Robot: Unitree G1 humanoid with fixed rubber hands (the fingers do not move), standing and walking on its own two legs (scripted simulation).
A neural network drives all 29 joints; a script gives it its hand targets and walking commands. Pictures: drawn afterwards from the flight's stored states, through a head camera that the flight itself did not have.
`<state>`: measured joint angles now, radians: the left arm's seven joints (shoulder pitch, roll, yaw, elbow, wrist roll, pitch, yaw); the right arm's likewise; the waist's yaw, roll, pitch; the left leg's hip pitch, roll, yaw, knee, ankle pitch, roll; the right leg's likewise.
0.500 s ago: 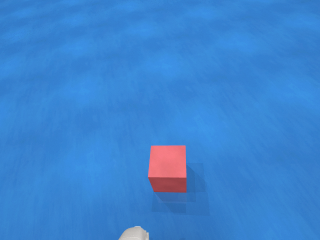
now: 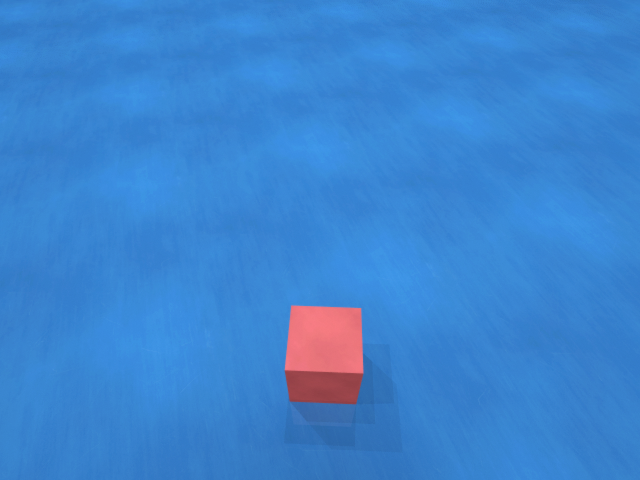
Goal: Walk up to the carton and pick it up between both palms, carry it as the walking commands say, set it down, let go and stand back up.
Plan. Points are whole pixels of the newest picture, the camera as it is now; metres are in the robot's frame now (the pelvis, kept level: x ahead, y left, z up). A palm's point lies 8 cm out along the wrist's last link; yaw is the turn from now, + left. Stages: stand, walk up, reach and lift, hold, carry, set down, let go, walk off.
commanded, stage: walk up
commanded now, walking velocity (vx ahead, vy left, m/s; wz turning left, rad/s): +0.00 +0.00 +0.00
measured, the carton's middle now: (324, 356) +0.56 -0.01 -0.65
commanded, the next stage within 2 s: stand in 1.44 s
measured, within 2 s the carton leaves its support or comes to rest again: neither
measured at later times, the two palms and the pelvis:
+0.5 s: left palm out of the picture +0.10 +0.33 -0.15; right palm out of the picture +0.09 -0.18 -0.12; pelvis +0.09 +0.07 +0.00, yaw -2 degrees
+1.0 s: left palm (165, 412) +0.24 +0.25 -0.14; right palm (480, 475) +0.15 -0.21 -0.15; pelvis +0.16 +0.02 +0.00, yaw -1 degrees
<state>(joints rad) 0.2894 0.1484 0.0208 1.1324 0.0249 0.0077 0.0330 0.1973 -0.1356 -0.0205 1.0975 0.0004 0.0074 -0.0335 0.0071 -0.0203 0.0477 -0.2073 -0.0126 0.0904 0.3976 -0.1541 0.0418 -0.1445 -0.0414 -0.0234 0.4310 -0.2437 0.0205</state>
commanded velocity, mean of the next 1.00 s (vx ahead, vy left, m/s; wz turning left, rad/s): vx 0.13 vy -0.01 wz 0.00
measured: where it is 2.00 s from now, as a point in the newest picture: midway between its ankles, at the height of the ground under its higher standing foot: outside the picture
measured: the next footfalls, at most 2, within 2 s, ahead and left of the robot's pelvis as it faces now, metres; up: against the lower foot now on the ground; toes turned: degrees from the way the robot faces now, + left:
left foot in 0.34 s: +0.13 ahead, +0.20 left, +0.00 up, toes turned +6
right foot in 0.74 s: +0.19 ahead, -0.11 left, +0.00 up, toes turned +3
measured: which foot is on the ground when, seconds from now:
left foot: down 0.00-0.06, up 0.08-0.32, down 0.34-0.76, up 0.78-1.00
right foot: down 0.00-0.34, up 0.36-0.72, down 0.74-1.00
